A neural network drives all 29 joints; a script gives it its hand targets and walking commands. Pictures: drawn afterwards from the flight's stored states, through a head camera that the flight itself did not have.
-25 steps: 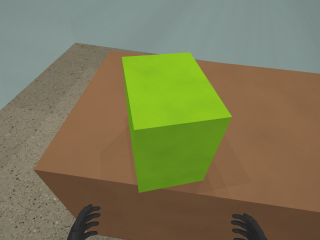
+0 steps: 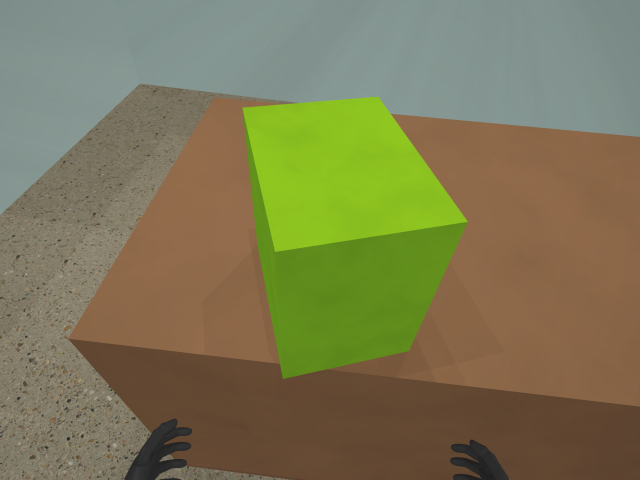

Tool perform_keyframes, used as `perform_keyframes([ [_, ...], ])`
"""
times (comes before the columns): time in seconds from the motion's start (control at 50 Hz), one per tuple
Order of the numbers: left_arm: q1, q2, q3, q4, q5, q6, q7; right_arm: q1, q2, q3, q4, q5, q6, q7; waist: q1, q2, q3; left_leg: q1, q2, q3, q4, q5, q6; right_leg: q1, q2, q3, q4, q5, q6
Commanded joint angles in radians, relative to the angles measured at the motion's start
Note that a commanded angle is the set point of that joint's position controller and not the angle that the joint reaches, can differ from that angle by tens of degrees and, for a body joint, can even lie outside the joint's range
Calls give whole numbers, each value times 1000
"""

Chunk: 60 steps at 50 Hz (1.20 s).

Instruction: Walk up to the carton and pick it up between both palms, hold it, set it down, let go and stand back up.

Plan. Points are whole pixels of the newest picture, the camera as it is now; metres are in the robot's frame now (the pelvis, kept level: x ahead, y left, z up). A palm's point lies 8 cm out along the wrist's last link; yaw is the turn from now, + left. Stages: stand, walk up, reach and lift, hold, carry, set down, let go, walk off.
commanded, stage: let go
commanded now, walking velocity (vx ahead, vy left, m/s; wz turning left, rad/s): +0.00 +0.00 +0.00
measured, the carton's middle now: (330, 236) +0.43 +0.01 +0.08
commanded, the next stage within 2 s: stand in 0.36 s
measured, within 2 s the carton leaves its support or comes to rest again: neither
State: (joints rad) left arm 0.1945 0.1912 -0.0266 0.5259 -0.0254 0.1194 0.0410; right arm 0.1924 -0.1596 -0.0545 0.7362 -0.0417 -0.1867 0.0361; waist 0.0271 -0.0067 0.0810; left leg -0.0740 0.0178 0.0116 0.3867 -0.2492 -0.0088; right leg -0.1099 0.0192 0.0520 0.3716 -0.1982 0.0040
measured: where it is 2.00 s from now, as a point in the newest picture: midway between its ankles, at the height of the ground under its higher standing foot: outside the picture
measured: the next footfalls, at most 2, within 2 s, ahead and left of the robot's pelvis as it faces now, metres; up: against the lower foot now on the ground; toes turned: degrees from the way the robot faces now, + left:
none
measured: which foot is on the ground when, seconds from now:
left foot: down 0.00-1.00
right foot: down 0.00-1.00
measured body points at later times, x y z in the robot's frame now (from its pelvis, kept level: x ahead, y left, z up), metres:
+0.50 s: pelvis +0.01 -0.01 +0.00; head +0.00 +0.00 +0.45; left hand +0.15 +0.25 -0.10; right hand +0.16 -0.26 -0.10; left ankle -0.02 +0.12 -0.74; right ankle +0.01 -0.12 -0.74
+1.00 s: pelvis -0.02 +0.01 +0.00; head -0.05 +0.01 +0.45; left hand +0.04 +0.30 -0.12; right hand +0.07 -0.28 -0.11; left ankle -0.02 +0.12 -0.74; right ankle +0.01 -0.13 -0.74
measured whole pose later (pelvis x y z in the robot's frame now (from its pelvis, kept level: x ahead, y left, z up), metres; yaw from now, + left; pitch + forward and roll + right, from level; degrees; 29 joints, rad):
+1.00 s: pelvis -0.02 +0.01 +0.00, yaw +3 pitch -5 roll +0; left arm 0.25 0.33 0.04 0.91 0.02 -0.02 0.00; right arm 0.27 -0.34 -0.01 0.88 0.00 -0.03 0.00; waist 0.00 -0.01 0.03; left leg -0.11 -0.01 -0.02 0.43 -0.24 0.01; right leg -0.12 -0.01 0.00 0.40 -0.20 0.02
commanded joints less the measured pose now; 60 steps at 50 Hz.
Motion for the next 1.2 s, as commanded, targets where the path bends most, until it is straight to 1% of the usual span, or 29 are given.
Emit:
perform_keyframes([
  [0.0, -90, 100, 40, -125, 5, -40, 3, -98, -128, -45, -108, -4, -52, -12, 9, 40, -122, -12, -4, 54, -43, 224, -35, 38, 8, -52, -41, 111, -37],
  [0.02, -88, 104, 35, -129, 9, -38, -1, -89, -137, -45, -107, -3, -56, -12, -4, 41, -122, -15, -1, 52, -45, 233, -42, 39, 16, -54, -39, 114, -36],
  [0.16, -80, 126, 41, -128, -2, -38, -16, -111, -132, -35, -81, 5, -74, -23, 6, -7, -143, 12, -12, 71, -18, 317, -33, 33, 16, -66, -38, 204, -22],
  [0.18, -77, 116, 41, -135, 1, -43, -14, -96, -138, -32, -72, 8, -80, -26, -9, 10, -148, 15, -10, 63, -19, 328, -39, 41, 20, -67, -41, 204, -28],
  [0.2, -72, 116, 50, -124, -1, -42, -18, -96, -126, -22, -76, 15, -81, -25, 11, 21, -135, 19, -13, 72, -26, 320, -38, 40, 16, -66, -44, 204, -25],
  [0.24, -74, 114, 39, -121, 2, -42, -27, -99, -128, -23, -64, 13, -76, -26, -2, 13, -123, 14, -10, 67, -32, 295, -36, 39, 15, -64, -49, 194, -22],
  [0.34, -81, 118, 46, -143, 6, -44, -26, -97, -126, -26, -86, 10, -84, -30, 4, 30, -149, 24, -18, 72, -26, 297, -32, 52, 7, -66, -48, 211, -20],
  [0.36, 25, 262, 147, 20, 81, -111, -15, -22, -299, -37, -49, 20, 29, -40, 5, -49, -217, 5, 55, -47, 43, 365, 24, 0, -76, 26, 46, 323, -33],
  [0.38, 24, 269, 145, 33, 70, -139, -16, -4, -296, -44, -66, 27, 63, -42, 3, -62, -246, -3, 67, -39, 39, 339, 20, 48, -86, 14, 41, 306, -26],
  [0.4, 13, 233, 138, 33, 65, -148, -16, -6, -315, -55, -73, 40, 80, -42, -6, -19, -242, -21, 72, -55, 57, 341, 39, 41, -95, 33, 50, 319, -36],
  [0.44, 5, 257, 139, 59, 58, -166, -23, 1, -303, -47, -72, 35, 101, -43, -22, 11, -189, -23, 75, -59, 45, 269, 39, -14, -97, 50, 33, 234, -30],
  [0.52, -6, 257, 139, 103, 51, -175, -35, 9, -305, -43, -67, 33, 107, -43, -25, -9, -99, -79, 78, -86, 36, 184, 52, -49, -105, 57, 3, 158, -23],
  [0.56, -12, 260, 141, 128, 46, -180, -38, 0, -315, -38, -58, 30, 108, -42, -24, -5, -123, -56, 77, -94, 41, 248, 48, -23, -102, 48, 11, 204, -19],
  [0.58, -9, 264, 135, 159, 50, -181, -38, 26, -329, -46, -42, 35, 110, -49, -39, 41, -97, -53, 80, -96, 29, 258, 51, -18, -109, 50, 4, 202, -19],
  [0.6, 11, 283, 140, 169, 49, -180, -33, 20, -328, -41, -48, 36, 111, -43, -26, 16, -92, -76, 84, -108, 31, 225, 52, -9, -115, 49, 0, 195, -17],
  [0.62, -27, 283, 142, 172, 48, -178, -34, 14, -325, -39, -39, 36, 115, -44, -41, 29, -85, -68, 84, -104, 22, 242, 47, -13, -116, 57, 1, 192, -15],
  [0.64, -1, 297, 143, 183, 42, -181, -34, 9, -334, -35, -39, 36, 120, -42, -25, 38, -74, -92, 83, -113, 17, 218, 56, -5, -115, 57, 3, 177, -12],
  [0.68, 3, 289, 138, 209, 43, -178, -35, 26, -339, -31, -23, 30, 124, -52, -33, -5, -65, -79, 92, -121, 11, 209, 56, -22, -118, 54, -5, 163, -10],
  [0.74, 7, 308, 132, 233, 42, -169, -34, 35, -389, -36, -6, 30, 126, -49, -30, 27, -64, -105, 86, -117, -8, 148, 53, 3, -113, 44, -22, 86, -8],
  [0.8, 3, 309, 119, 276, 42, -167, -32, 39, -373, -19, 24, 40, 125, -49, -26, -29, -44, -112, 87, -141, -41, 133, 43, 10, -107, 39, -38, 67, -6],
  [0.82, 12, 320, 121, 275, 39, -168, -37, 10, -399, -25, 21, 41, 126, -53, -19, 14, -30, -139, 87, -148, -45, 90, 52, 17, -113, 46, -42, 57, -4],
  [0.88, -13, 335, 114, 293, 40, -161, -38, 45, -397, -17, 41, 40, 128, -52, -38, 5, -23, -144, 90, -150, -73, 11, 47, 1, -116, 48, -49, 16, -4],
  [0.9, 27, 329, 114, 305, 38, -166, -32, 23, -382, -14, 48, 40, 129, -47, -18, 0, -5, -162, 86, -167, -86, -25, 47, 10, -107, 42, -42, 3, -4],
  [0.94, 7, 344, 111, 316, 37, -164, -35, 48, -384, -14, 71, 46, 129, -47, -42, 19, -1, -137, 84, -156, -92, -17, 45, -20, -113, 49, -56, -18, -5],
  [1.0, -2, 324, 101, 331, 36, -170, -37, 34, -408, -18, 87, 40, 128, -52, -27, 8, 18, -165, 93, -177, -91, 1, 52, -21, -121, 43, -57, -21, -9],
  [1.02, 0, 339, 103, 331, 39, -169, -35, 11, -396, -15, 83, 41, 129, -46, -24, -28, -3, -148, 97, -176, -95, -21, 47, -23, -111, 30, -56, -20, -1],
  [1.1, 11, 341, 101, 350, 36, -175, -32, 27, -383, -10, 106, 43, 134, -45, -28, 38, 4, -175, 88, -165, -111, -59, 38, -15, -123, 41, -56, -38, -4],
  [1.14, 21, 332, 97, 361, 35, -171, -33, -8, -389, -7, 108, 39, 133, -45, -14, 20, -14, -185, 88, -174, -112, -73, 46, 6, -117, 30, -44, -11, 3],
  [1.18, 14, 307, 88, 381, 36, -165, -36, -4, -378, -4, 121, 46, 127, -47, -26, 7, 7, -176, 94, -188, -123, -72, 46, -26, -118, 33, -48, -18, -3],
])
